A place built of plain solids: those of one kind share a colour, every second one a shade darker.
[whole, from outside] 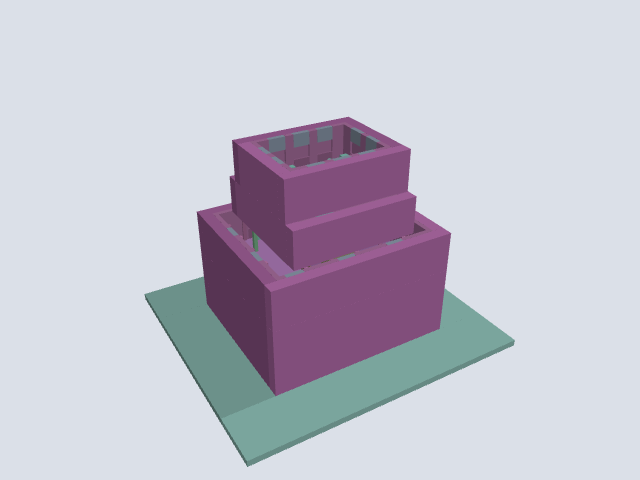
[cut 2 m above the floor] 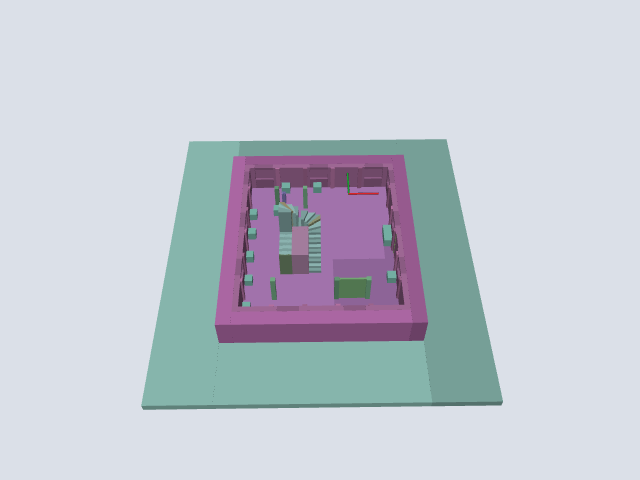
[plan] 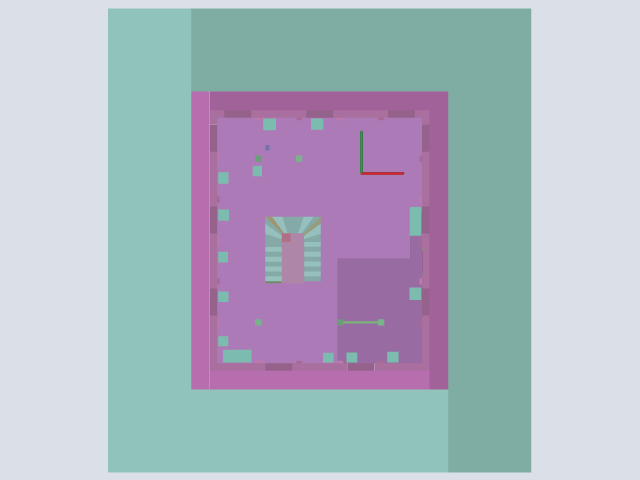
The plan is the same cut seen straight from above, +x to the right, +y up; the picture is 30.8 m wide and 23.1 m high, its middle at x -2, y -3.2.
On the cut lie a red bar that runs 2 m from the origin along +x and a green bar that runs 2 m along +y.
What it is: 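A castle tower; a broad house of two floors, an attic in its roof, a lookout on its ridge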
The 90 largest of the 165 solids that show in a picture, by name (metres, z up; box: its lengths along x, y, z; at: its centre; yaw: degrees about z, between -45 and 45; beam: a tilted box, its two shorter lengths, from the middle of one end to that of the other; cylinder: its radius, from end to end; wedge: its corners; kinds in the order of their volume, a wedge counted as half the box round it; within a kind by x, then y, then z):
{
 "wall_fill_storey_1": {"box": [0.9, 14.34, 5.91], "at": [-7.75, -3.22, 2.45]},
 "wall_fill_storey_2": {"box": [0.9, 14.34, 3.12], "at": [-7.75, -3.22, 6.97]},
 "wall_fill_storey_3": {"box": [0.9, 9.68, 2.9], "at": [-6.41, -3.22, 9.98]},
 "wall_fill_storey_4": {"box": [0.9, 9.68, 3.13], "at": [-5.42, -3.22, 13.0]},
 "wall_fill_storey_5": {"box": [10.57, 0.9, 5.91], "at": [-2.02, -9.94, 2.45]},
 "wall_fill_storey_6": {"box": [10.57, 0.9, 3.12], "at": [-2.02, -9.94, 6.97]},
 "wall_fill_storey_7": {"box": [5.91, 0.9, 3.13], "at": [-2.02, -7.61, 13.0]},
 "wall_fill_storey_8": {"box": [7.88, 0.9, 2.9], "at": [-2.02, 1.17, 9.98]},
 "wall_fill_storey_9": {"box": [5.91, 0.9, 3.13], "at": [-2.02, 1.17, 13.0]},
 "wall_fill_storey_10": {"box": [10.57, 0.9, 5.91], "at": [-2.02, 3.5, 2.45]},
 "wall_fill_storey_11": {"box": [10.57, 0.9, 3.12], "at": [-2.02, 3.5, 6.97]},
 "wall_fill_storey_12": {"box": [0.9, 9.68, 3.13], "at": [1.39, -3.22, 13.0]},
 "wall_fill_storey_13": {"box": [0.9, 9.68, 2.9], "at": [2.38, -3.22, 9.98]},
 "wall_fill_storey_14": {"box": [0.9, 14.34, 5.91], "at": [3.72, -3.22, 2.45]},
 "wall_fill_storey_15": {"box": [0.9, 14.34, 3.12], "at": [3.72, -3.22, 6.97]},
 "ground_garden_1": {"box": [4.0, 22.34, 0.5], "at": [-10.2, -3.22, -0.27]},
 "ground_garden_2": {"box": [12.37, 4.0, 0.5], "at": [-2.02, -12.39, -0.27]},
 "ground_garden_3": {"box": [12.37, 4.0, 0.5], "at": [-2.02, 5.95, -0.27]},
 "ground_garden_4": {"box": [4.0, 22.34, 0.5], "at": [6.17, -3.22, -0.27]},
 "wall_storey_1": {"box": [0.36, 2.67, 5.56], "at": [-7.12, -8.16, 2.63]},
 "wall_storey_2": {"box": [0.36, 2.67, 3.12], "at": [-7.12, -8.16, 6.97]},
 "wall_storey_3": {"box": [0.36, 1.3, 2.06], "at": [-7.12, -6.18, 2.83]},
 "wall_storey_4": {"box": [0.36, 2.64, 5.56], "at": [-7.12, -4.21, 2.63]},
 "wall_storey_5": {"box": [0.36, 2.64, 3.12], "at": [-7.12, -4.21, 6.97]},
 "wall_storey_6": {"box": [0.36, 1.3, 2.06], "at": [-7.12, -2.24, 2.83]},
 "wall_storey_7": {"box": [0.36, 2.64, 5.56], "at": [-7.12, -0.27, 2.63]},
 "wall_storey_8": {"box": [0.36, 2.64, 3.12], "at": [-7.12, -0.27, 6.97]},
 "wall_storey_9": {"box": [0.36, 1.3, 2.06], "at": [-7.12, 1.7, 2.83]},
 "wall_storey_10": {"box": [0.36, 0.7, 5.56], "at": [-7.12, 2.7, 2.63]},
 "wall_storey_11": {"box": [0.7, 0.36, 5.56], "at": [-6.95, 2.87, 2.63]},
 "wall_storey_12": {"box": [2.67, 0.36, 5.56], "at": [-5.97, -9.31, 2.63]},
 "wall_storey_13": {"box": [2.67, 0.36, 3.12], "at": [-5.97, -9.31, 6.97]},
 "wall_storey_14": {"box": [2.67, 0.36, 3.12], "at": [-5.97, 2.87, 6.97]},
 "wall_storey_15": {"box": [1.3, 0.36, 2.06], "at": [-5.96, 2.87, 2.83]},
 "wall_storey_16": {"box": [0.36, 5.26, 2.9], "at": [-5.78, -4.53, 9.98]},
 "wall_storey_17": {"box": [0.36, 1.32, 3.13], "at": [-4.79, 0.06, 13.0]},
 "wall_storey_18": {"box": [1.32, 0.36, 3.13], "at": [-4.31, -6.98, 13.0]},
 "wall_storey_19": {"box": [1.3, 0.36, 2.06], "at": [-3.98, -9.31, 2.83]},
 "wall_storey_20": {"box": [2.64, 0.36, 5.56], "at": [-3.98, 2.87, 2.63]},
 "wall_storey_21": {"box": [2.64, 0.36, 5.56], "at": [-2.02, -9.31, 2.63]},
 "wall_storey_22": {"box": [0.67, 0.36, 3.13], "at": [-2.02, -6.98, 13.0]},
 "wall_storey_23": {"box": [1.3, 0.36, 2.06], "at": [-2.02, 2.87, 2.83]},
 "wall_storey_24": {"box": [2.64, 0.36, 3.12], "at": [-2.02, 2.87, 6.97]},
 "wall_storey_25": {"box": [1.3, 0.36, 2.06], "at": [-0.04, -9.31, 2.83]},
 "wall_storey_26": {"box": [2.64, 0.36, 5.56], "at": [-0.04, 2.87, 2.63]},
 "wall_storey_27": {"box": [1.32, 0.36, 3.13], "at": [0.28, -6.98, 13.0]},
 "wall_storey_28": {"box": [0.36, 1.32, 3.13], "at": [0.76, -6.5, 13.0]},
 "wall_storey_29": {"box": [0.36, 0.67, 3.13], "at": [0.76, -4.21, 13.0]},
 "wall_storey_30": {"box": [0.36, 0.67, 3.13], "at": [0.76, -2.24, 13.0]},
 "wall_storey_31": {"box": [0.36, 1.32, 3.13], "at": [0.76, 0.06, 13.0]},
 "wall_storey_32": {"box": [1.3, 0.36, 2.06], "at": [1.93, 2.87, 2.83]},
 "wall_storey_33": {"box": [2.67, 0.36, 5.56], "at": [1.94, -9.31, 2.63]},
 "wall_storey_34": {"box": [2.67, 0.36, 3.12], "at": [1.94, 2.87, 6.97]},
 "wall_storey_35": {"box": [0.7, 0.36, 5.56], "at": [2.92, 2.87, 2.63]},
 "wall_storey_36": {"box": [0.36, 2.67, 5.56], "at": [3.09, -8.16, 2.63]},
 "wall_storey_37": {"box": [0.36, 1.3, 2.06], "at": [3.09, -6.18, 2.83]},
 "wall_storey_38": {"box": [0.36, 0.72, 5.56], "at": [3.09, -5.17, 2.63]},
 "wall_storey_39": {"box": [0.36, 0.72, 5.56], "at": [3.09, -3.25, 2.63]},
 "wall_storey_40": {"box": [0.36, 1.3, 2.06], "at": [3.09, -2.24, 2.83]},
 "wall_storey_41": {"box": [0.36, 2.64, 5.56], "at": [3.09, -0.27, 2.63]},
 "wall_storey_42": {"box": [0.36, 1.3, 2.06], "at": [3.09, 1.7, 2.83]},
 "wall_storey_43": {"box": [0.36, 2.67, 3.12], "at": [3.09, 1.71, 6.97]},
 "wall_storey_44": {"box": [0.36, 0.7, 5.56], "at": [3.09, 2.7, 2.63]},
 "wall_storey_45": {"box": [0.32, 1.2, 2.1], "at": [3.11, -4.21, 1.05]},
 "floor_storey_1": {"box": [4.18, 3.77, 0.33], "at": [-4.85, 0.81, 5.57]},
 "floor_storey_2": {"box": [5.77, 11.82, 0.55], "at": [-4.06, -3.22, -0.28]},
 "floor_storey_3": {"box": [5.68, 8.13, 0.33], "at": [0.07, -1.37, 5.57]},
 "floor_storey_4": {"box": [3.5, 2.19, 0.55], "at": [0.58, -2.98, -0.28]},
 "floor_storey_5": {"box": [4.09, 5.06, 0.55], "at": [0.87, -6.6, -0.28]},
 "floor_storey_6": {"box": [4.09, 4.58, 0.55], "at": [0.87, 0.4, -0.28]},
 "floor_storey_7": {"box": [0.59, 2.19, 0.55], "at": [2.62, -2.98, -0.28]},
 "step_1": {"wedge": [[-4.64, -3.36, -0.05], [-4.64, -3.36, 3.9], [-4.64, -2.9, -0.05], [-4.64, -2.9, 3.9], [-3.84, -3.36, -0.05], [-3.84, -3.36, 3.9], [-3.84, -3.16, -0.05], [-3.84, -3.16, 3.9]]},
 "step_2": {"wedge": [[-4.64, -2.96, -0.05], [-4.64, -2.96, 3.69], [-4.64, -2.41, -0.05], [-4.64, -2.41, 3.69], [-3.84, -3.22, -0.05], [-3.84, -3.22, 3.69], [-3.84, -2.99, -0.05], [-3.84, -2.99, 3.69]]},
 "step_3": {"wedge": [[-4.64, -2.48, -0.05], [-4.64, -2.48, 3.48], [-4.64, -2.08, -0.05], [-4.64, -2.08, 3.48], [-3.84, -3.07, -0.05], [-3.84, -3.07, 3.48], [-3.84, -2.88, -0.05], [-3.84, -2.88, 3.48]]},
 "step_4": {"wedge": [[-4.38, -2.08, -0.05], [-4.38, -2.08, 3.28], [-3.82, -2.08, -0.05], [-3.82, -2.08, 3.28], [-3.8, -2.88, -0.05], [-3.8, -2.88, 3.28], [-3.56, -2.88, -0.05], [-3.56, -2.88, 3.28]]},
 "step_5": {"box": [0.8, 0.3, 5.59], "at": [-4.24, -5.1, 2.74]},
 "step_6": {"box": [0.8, 0.3, 5.38], "at": [-4.24, -4.86, 2.64]},
 "step_7": {"box": [0.8, 0.3, 5.18], "at": [-4.24, -4.62, 2.54]},
 "step_8": {"box": [0.8, 0.3, 4.97], "at": [-4.24, -4.39, 2.43]},
 "step_9": {"box": [0.8, 0.3, 4.77], "at": [-4.24, -4.15, 2.33]},
 "step_10": {"box": [0.8, 0.3, 4.56], "at": [-4.24, -3.92, 2.23]},
 "step_11": {"box": [0.8, 0.3, 4.36], "at": [-4.24, -3.68, 2.13]},
 "step_12": {"box": [0.8, 0.3, 4.15], "at": [-4.24, -3.44, 2.02]},
 "step_13": {"wedge": [[-3.11, -2.88, -0.05], [-3.11, -2.88, 2.46], [-2.88, -2.88, -0.05], [-2.88, -2.88, 2.46], [-2.85, -2.08, -0.05], [-2.85, -2.08, 2.46], [-2.3, -2.08, -0.05], [-2.3, -2.08, 2.46]]},
 "step_14": {"wedge": [[-2.95, -2.88, -0.05], [-2.95, -2.88, 2.25], [-2.76, -2.88, -0.05], [-2.76, -2.88, 2.25], [-2.37, -2.08, -0.05], [-2.37, -2.08, 2.25], [-1.96, -2.08, -0.05], [-1.96, -2.08, 2.25]]},
 "store_1": {"box": [1.08, 2.41, 5.41], "at": [-3.3, -4.08, 2.7]},
 "step_w2t03a_1": {"wedge": [[-4.64, -2.08, -0.05], [-4.64, -2.08, 3.48], [-4.31, -2.08, -0.05], [-4.31, -2.08, 3.48], [-3.84, -2.88, -0.05], [-3.84, -2.88, 3.48], [-3.72, -2.88, -0.05], [-3.72, -2.88, 3.48]]},
 "wall_1": {"box": [0.42, 0.42, 6.74], "at": [-3.63, -3.09, 3.32]},
 "screen_storey_1": {"box": [1.67, 0.12, 5.41], "at": [-0.04, -7.16, 2.7]},
 "step_w1t03a_1": {"wedge": [[-2.77, -2.99, -0.05], [-2.77, -2.99, 2.25], [-2.77, -2.88, -0.05], [-2.77, -2.88, 2.25], [-1.96, -2.41, -0.05], [-1.96, -2.41, 2.25], [-1.96, -2.08, -0.05], [-1.96, -2.08, 2.25]]}
}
